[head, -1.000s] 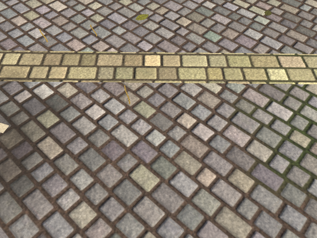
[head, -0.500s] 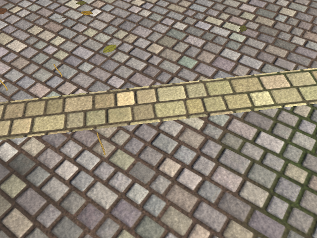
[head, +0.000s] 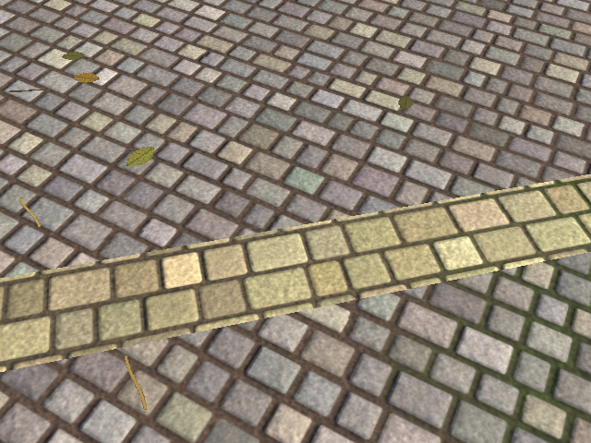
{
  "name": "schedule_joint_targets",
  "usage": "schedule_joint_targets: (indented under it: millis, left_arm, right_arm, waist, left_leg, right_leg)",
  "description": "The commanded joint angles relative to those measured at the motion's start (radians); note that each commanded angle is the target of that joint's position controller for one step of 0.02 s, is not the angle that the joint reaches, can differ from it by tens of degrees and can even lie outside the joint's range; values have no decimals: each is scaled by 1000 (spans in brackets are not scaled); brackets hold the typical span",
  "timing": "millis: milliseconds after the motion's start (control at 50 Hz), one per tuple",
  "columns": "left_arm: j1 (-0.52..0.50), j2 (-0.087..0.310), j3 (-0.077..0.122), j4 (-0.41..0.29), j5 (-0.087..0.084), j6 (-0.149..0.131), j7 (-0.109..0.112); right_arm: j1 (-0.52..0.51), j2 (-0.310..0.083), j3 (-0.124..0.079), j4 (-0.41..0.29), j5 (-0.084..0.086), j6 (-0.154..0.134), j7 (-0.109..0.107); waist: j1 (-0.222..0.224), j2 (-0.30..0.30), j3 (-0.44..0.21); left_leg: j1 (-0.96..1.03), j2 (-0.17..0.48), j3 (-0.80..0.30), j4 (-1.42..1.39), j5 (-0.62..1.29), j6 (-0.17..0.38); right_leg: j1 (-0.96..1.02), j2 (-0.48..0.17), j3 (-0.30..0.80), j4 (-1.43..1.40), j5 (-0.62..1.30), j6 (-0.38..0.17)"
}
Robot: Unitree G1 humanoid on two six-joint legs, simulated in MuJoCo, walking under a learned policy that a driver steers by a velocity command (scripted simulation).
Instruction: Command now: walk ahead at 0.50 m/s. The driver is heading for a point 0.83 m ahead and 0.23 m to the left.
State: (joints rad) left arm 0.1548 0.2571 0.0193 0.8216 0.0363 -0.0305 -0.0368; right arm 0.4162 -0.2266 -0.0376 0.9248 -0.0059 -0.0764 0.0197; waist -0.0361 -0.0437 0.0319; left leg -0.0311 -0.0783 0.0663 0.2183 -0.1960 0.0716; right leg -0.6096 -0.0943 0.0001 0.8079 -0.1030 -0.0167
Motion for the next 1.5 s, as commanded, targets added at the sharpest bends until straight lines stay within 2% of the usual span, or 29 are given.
schedule_joint_targets:
  millis: [20, 120, 160, 180, 200, 220, 240, 260, 300, 400, 600, 660, 700, 720, 740, 760, 820, 860, 920, 1140, 1200, 1240, 1260, 1280, 1300, 1320, 1360, 1400, 1500]
  left_arm:
    - [-127, 34, -3, -84, -5, -14, -2]
    - [-150, 65, 8, -101, -7, -30, 11]
    - [28, 96, 25, -45, 0, -48, 25]
    - [187, 150, 45, -3, 19, -62, 39]
    - [297, 251, 70, -6, 42, -64, 53]
    - [268, 262, 78, -4, 14, -43, 49]
    - [186, 170, 57, -18, -1, -37, 45]
    - [120, 106, 42, -26, -8, -42, 42]
    - [84, 63, 31, -15, -11, -55, 47]
    - [136, 78, 43, 24, -23, -89, 49]
    - [252, 112, 56, 92, -15, -72, 57]
    - [254, 145, 65, 102, -11, -52, 65]
    - [247, 174, 73, 100, -12, -30, 64]
    - [232, 170, 70, 83, -13, -25, 61]
    - [270, 54, 43, 13, -29, -32, 45]
    - [174, 104, 55, -32, -18, -46, 35]
    - [100, 92, 49, -36, -19, -63, 34]
    - [146, 87, 49, -22, 13, -27, 33]
    - [112, 66, 45, -44, 13, 4, 23]
    - [-220, 61, 25, -151, -5, -16, 3]
    - [-166, 84, 32, -147, -8, -26, 5]
    - [40, 109, 48, -78, -4, -43, 24]
    - [175, 132, 55, -45, 8, -59, 37]
    - [288, 243, 78, -40, 30, -67, 47]
    - [296, 232, 84, -19, -5, -46, 36]
    - [211, 170, 66, -34, -32, -41, 27]
    - [90, 53, 30, -37, -32, -47, 29]
    - [79, 44, 20, -11, -30, -51, 36]
    - [65, 71, 12, 29, -20, -59, 36]
  right_arm:
    - [31, -141, -29, -25, 2, -16, -4]
    - [41, -173, -35, -2, -9, -3, -19]
    - [10, -179, -37, -2, -6, 1, -21]
    - [5, -153, -29, -14, 0, -2, -19]
    - [50, -56, -6, -62, 30, -4, -15]
    - [88, -102, -22, -61, 21, 7, -23]
    - [40, -147, -37, -45, 2, 21, -27]
    - [-4, -122, -34, -48, 0, 22, -17]
    - [-24, -98, -37, -48, -17, 41, -3]
    - [-117, -68, -37, -86, -26, 75, 24]
    - [-419, -56, -15, -208, -33, 72, 54]
    - [-389, -74, -24, -210, -37, 72, 47]
    - [-212, -107, -46, -162, -38, 61, 32]
    - [-41, -155, -70, -108, -49, 52, 17]
    - [7, -291, -106, -108, -54, 52, 2]
    - [12, -320, -111, -132, -19, 64, -3]
    - [-127, -201, -79, -117, -2, 61, -18]
    - [-171, -155, -63, -127, 9, 44, -18]
    - [-128, -185, -68, -119, 8, 21, -13]
    - [70, -174, -52, -59, -7, 11, -28]
    - [38, -197, -53, -55, -13, 7, -38]
    - [10, -204, -52, -46, -13, 5, -39]
    - [7, -189, -46, -48, -3, 0, -37]
    - [110, -95, -23, -74, 35, -3, -35]
    - [172, -131, -34, -41, 34, 6, -46]
    - [121, -153, -40, -33, 2, 15, -50]
    - [13, -116, -30, -46, -8, 23, -40]
    - [13, -104, -28, -39, -27, 52, -27]
    - [-19, -57, -8, -20, -21, 82, -25]
  waist:
    - [-12, 110, 46]
    - [7, 117, 36]
    - [93, 90, -45]
    - [152, 34, -154]
    - [163, -136, -305]
    - [132, -203, -334]
    - [100, -67, -190]
    - [81, -27, -83]
    - [40, -56, -14]
    - [19, -28, 7]
    - [77, -23, 74]
    - [50, -46, 35]
    - [-27, -41, -76]
    - [-106, 21, -171]
    - [-74, 244, -282]
    - [-86, 195, -341]
    - [10, 31, -34]
    - [61, 49, -40]
    - [65, 66, -44]
    - [-62, 108, 30]
    - [-14, 121, 38]
    - [76, 100, -46]
    - [136, 74, -132]
    - [117, -119, -303]
    - [100, -191, -388]
    - [64, -42, -264]
    - [36, 5, -91]
    - [8, -43, -68]
    - [-26, -58, -101]
  left_leg:
    - [-66, 241, -127, -86, 328, 117]
    - [25, 291, -199, 34, 470, 105]
    - [-2, 250, -179, 234, 583, 76]
    - [-124, 193, -142, 448, 459, 56]
    - [-406, 71, -60, 777, 27, 13]
    - [-558, 14, -81, 943, -341, 19]
    - [-596, 85, -131, 995, -276, 29]
    - [-592, 121, -131, 970, -197, 24]
    - [-540, 161, -119, 912, -128, 6]
    - [-613, 184, -97, 883, 12, -30]
    - [-593, 150, 35, 460, 141, 12]
    - [-493, 76, 90, 416, -6, 68]
    - [-285, -5, 104, 358, -74, 119]
    - [-37, 16, 23, 280, -59, 161]
    - [310, 329, -450, 249, -127, 293]
    - [366, 437, -838, 73, -86, 357]
    - [18, 307, -436, 44, 206, 232]
    - [-95, 233, -335, 28, 325, 200]
    - [-135, 197, -310, 3, 341, 209]
    - [75, 225, -317, 11, 427, 145]
    - [86, 255, -316, 57, 553, 113]
    - [81, 197, -266, 294, 854, 68]
    - [-16, 148, -236, 487, 744, 44]
    - [-281, 31, -168, 839, 257, -7]
    - [-394, -88, -154, 1059, -354, -21]
    - [-426, -33, -220, 1109, -306, -20]
    - [-444, 41, -197, 1000, -239, -30]
    - [-365, 54, -168, 916, -195, -48]
    - [-278, 67, -111, 665, -112, -78]
  right_leg:
    - [48, 25, -51, -141, 90, 8]
    - [132, 64, -35, -252, -6, -20]
    - [376, 102, -44, -360, -35, -50]
    - [615, 13, 45, -377, -55, -86]
    - [895, -278, 403, -429, -204, -156]
    - [878, -374, 647, -530, -236, -220]
    - [759, -322, 523, -540, -301, -198]
    - [633, -272, 389, -580, -257, -177]
    - [504, -198, 209, -634, -117, -127]
    - [499, -174, 19, -685, 65, -135]
    - [639, -185, -199, -636, 278, -114]
    - [716, -192, -250, -474, 653, -94]
    - [702, -184, -272, -172, 792, -84]
    - [549, -161, -286, 92, 605, -49]
    - [119, -33, -276, 465, -98, 13]
    - [-84, 109, -62, 634, -451, 39]
    - [-72, -28, 17, 441, -218, 18]
    - [50, -42, 23, 363, -200, 39]
    - [38, -29, 2, 277, -153, 66]
    - [-51, 30, -27, -173, 103, 25]
    - [79, 62, -27, -255, 23, -25]
    - [327, 133, -57, -336, 12, -62]
    - [538, 61, -1, -368, 139, -88]
    - [866, -243, 347, -316, 432, -197]
    - [888, -365, 590, -382, 707, -304]
    - [751, -319, 482, -398, 706, -294]
    - [561, -221, 253, -458, 701, -227]
    - [453, -155, 148, -504, 698, -190]
    - [384, -105, 27, -517, 718, -190]
